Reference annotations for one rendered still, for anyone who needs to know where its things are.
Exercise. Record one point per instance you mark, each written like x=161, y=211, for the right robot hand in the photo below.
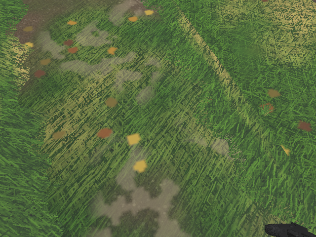
x=287, y=230

